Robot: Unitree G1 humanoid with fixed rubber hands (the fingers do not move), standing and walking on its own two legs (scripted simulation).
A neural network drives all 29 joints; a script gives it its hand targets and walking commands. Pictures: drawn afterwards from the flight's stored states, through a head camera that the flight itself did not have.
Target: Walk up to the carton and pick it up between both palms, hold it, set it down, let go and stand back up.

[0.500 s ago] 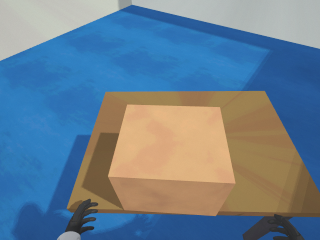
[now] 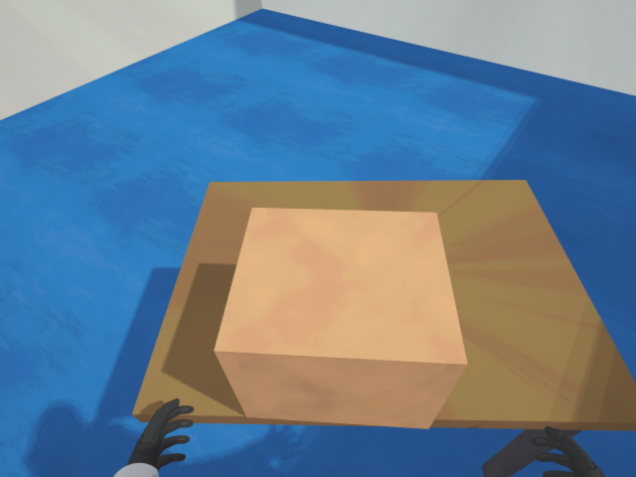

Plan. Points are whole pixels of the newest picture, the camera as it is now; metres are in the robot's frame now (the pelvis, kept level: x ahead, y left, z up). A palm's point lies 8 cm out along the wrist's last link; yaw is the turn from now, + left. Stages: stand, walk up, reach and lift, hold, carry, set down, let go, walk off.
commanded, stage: stand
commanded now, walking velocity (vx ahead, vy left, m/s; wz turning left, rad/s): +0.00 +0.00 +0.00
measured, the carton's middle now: (339, 317) +0.35 +0.00 -0.05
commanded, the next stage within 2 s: none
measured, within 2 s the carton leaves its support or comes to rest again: neither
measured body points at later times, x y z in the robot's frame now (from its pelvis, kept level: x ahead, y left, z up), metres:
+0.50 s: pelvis +0.00 +0.00 +0.00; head -0.01 +0.00 +0.45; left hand +0.16 +0.26 -0.09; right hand +0.14 -0.31 -0.10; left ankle -0.03 +0.12 -0.74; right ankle +0.01 -0.13 -0.74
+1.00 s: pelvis +0.00 +0.00 +0.00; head -0.01 +0.00 +0.45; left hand +0.16 +0.26 -0.09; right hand +0.14 -0.31 -0.10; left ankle -0.03 +0.12 -0.74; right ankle +0.01 -0.13 -0.74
